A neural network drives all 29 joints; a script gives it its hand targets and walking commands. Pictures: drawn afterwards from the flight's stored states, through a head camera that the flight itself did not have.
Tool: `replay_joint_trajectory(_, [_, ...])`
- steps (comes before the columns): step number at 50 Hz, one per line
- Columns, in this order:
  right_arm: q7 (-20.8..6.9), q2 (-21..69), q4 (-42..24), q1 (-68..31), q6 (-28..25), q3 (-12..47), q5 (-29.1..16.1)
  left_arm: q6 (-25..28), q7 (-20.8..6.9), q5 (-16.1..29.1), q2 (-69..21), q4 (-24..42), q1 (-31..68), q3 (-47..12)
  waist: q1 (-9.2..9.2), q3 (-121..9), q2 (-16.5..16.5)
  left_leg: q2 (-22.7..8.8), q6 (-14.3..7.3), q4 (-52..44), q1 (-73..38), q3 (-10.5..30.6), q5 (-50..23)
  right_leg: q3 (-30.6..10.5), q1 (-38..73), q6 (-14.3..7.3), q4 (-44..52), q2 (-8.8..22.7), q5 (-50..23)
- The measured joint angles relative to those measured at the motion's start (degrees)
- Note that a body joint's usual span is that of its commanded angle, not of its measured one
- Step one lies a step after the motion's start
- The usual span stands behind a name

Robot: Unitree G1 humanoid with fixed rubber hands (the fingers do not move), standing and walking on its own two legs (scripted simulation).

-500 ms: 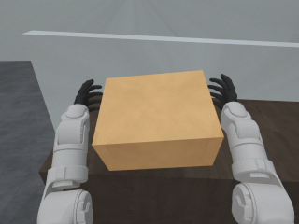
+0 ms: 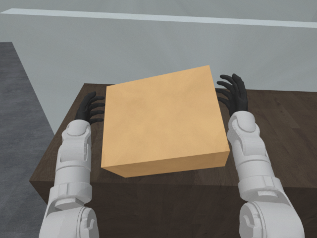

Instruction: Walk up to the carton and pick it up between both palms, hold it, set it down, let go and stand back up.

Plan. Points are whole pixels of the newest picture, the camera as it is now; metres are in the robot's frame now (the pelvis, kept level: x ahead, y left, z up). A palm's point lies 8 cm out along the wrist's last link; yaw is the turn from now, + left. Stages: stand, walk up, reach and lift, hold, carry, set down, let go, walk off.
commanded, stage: set down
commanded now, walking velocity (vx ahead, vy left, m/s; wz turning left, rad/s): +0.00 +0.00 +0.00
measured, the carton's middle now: (164, 125) +0.41 +0.00 +0.10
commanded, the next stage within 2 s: none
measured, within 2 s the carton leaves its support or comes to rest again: neither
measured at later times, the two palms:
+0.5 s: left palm (89, 123) +0.38 +0.20 +0.13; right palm (239, 112) +0.37 -0.18 +0.19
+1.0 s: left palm (98, 120) +0.41 +0.18 +0.11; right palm (240, 116) +0.38 -0.20 +0.16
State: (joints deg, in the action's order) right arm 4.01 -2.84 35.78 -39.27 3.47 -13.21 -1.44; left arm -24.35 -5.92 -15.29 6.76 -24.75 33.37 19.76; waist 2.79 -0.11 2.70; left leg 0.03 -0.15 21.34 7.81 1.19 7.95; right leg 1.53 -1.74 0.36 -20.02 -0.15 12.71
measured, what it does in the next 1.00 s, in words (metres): stands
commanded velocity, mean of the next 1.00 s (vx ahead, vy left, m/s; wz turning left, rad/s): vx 0.00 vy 0.00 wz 0.00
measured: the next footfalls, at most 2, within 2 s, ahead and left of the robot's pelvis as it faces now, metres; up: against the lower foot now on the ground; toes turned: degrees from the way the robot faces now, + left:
none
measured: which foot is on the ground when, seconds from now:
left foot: down 0.00-1.00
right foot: down 0.00-1.00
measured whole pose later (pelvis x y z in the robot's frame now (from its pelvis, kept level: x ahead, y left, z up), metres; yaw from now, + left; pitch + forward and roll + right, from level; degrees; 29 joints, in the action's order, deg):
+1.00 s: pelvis +0.01 +0.00 +0.00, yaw +0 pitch -4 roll +0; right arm 5.8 -2.7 41.2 -37.9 -0.8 -15.2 2.4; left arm -9.2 -4.9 -14.1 9.5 -48.4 39.8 18.6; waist 3.9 -0.4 2.7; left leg 0.4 -0.1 19.6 7.7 1.1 8.2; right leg 1.5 -2.4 0.4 -19.9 0.3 13.6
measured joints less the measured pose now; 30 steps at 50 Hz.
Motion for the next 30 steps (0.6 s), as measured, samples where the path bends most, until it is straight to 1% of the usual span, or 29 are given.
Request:
replay_joint_trajectory(6, [0.14, 0.09, 0.02, 1.26, -0.62, 0.64, 0.00, 0.76, 0.90, 0.01, -0.09, 0.29, -1.65, -1.00, -0.07, -0.10, 0.00, 0.00, 0.05, 0.00, -0.09, 0.00, 0.33, 0.00, 0.12, 0.00, 0.08, 0.00, 0.22])
replay_joint_trajectory(12, [0.31, 0.13, 0.02, 1.34, -1.29, 0.64, 0.00, 1.62, 1.26, 0.02, -0.05, 0.04, -1.52, -1.18, 0.66, -0.14, 0.00, 0.00, 0.08, 0.00, -0.10, -0.01, 0.23, 0.00, 0.13, 0.00, 0.08, 0.00, 0.13])
replay_joint_trajectory(15, [0.69, 0.13, 0.03, 1.37, -1.17, 0.64, 0.00, 2.82, 1.26, 0.02, 0.24, -2.12, -0.77, -1.18, 0.96, -0.29, 0.00, 0.00, 0.08, 0.00, -0.10, -0.01, 0.18, 0.00, 0.12, 0.00, 0.08, 0.01, 0.07])
replay_joint_trajectory(22, [1.56, 0.13, 0.19, 1.38, -0.51, 0.64, 0.19, 5.25, 1.26, 0.02, 0.89, -7.46, 1.04, -1.17, 1.04, -0.29, 0.01, 0.09, 0.08, -0.04, -0.10, -0.02, 0.10, 0.00, 0.12, 0.00, 0.09, 0.10, -0.01])
replay_joint_trajectory(30, [1.68, 0.13, 2.40, 1.38, -1.02, -0.25, 2.38, 7.34, 1.26, 0.02, 1.32, -13.21, 2.99, -1.17, 1.01, -0.29, 0.01, 0.28, 0.08, -0.42, -0.10, -0.05, 0.02, 0.00, -0.04, 0.00, 0.09, 0.29, 0.10])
